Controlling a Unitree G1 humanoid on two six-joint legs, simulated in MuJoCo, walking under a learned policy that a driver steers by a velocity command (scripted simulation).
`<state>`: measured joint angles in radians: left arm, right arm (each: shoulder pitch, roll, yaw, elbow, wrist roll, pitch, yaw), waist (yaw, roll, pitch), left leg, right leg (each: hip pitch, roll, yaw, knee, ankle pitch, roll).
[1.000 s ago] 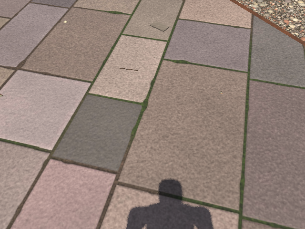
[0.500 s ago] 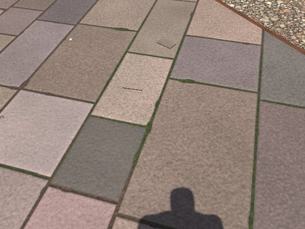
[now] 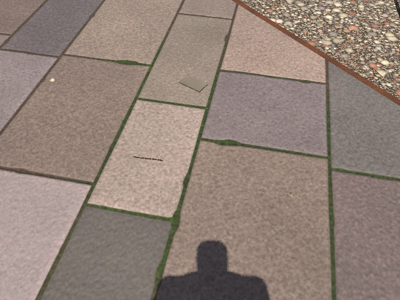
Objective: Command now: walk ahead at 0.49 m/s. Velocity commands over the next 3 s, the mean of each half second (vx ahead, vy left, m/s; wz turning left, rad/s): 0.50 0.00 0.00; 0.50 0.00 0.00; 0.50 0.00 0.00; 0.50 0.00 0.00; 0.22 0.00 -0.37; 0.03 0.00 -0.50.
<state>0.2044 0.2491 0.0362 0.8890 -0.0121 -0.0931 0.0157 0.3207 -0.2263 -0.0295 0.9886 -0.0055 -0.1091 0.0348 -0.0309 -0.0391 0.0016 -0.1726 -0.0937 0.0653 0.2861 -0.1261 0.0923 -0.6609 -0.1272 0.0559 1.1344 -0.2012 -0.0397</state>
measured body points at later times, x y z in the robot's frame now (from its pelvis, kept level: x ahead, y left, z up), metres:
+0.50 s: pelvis +0.28 -0.08 +0.00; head +0.29 -0.10 +0.45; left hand +0.33 +0.18 -0.12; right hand +0.37 -0.35 -0.14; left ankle +0.28 +0.08 -0.66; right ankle +0.30 -0.16 -0.74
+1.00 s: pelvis +0.55 -0.01 -0.01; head +0.58 +0.00 +0.44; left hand +0.59 +0.26 -0.15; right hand +0.66 -0.27 -0.13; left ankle +0.61 +0.07 -0.74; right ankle +0.47 -0.17 -0.65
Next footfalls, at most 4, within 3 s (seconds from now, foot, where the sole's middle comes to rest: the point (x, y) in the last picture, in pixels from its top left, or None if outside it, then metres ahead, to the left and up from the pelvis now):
0.30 right None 0.34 -0.17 -0.78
0.86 left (180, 264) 0.65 0.07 -0.78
1.42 right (237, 189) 0.96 -0.16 -0.78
1.98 left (176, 137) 1.26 0.10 -0.78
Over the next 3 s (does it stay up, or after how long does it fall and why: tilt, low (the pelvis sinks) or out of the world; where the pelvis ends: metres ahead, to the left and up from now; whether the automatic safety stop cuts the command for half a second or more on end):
stays up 1.34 0.01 -0.01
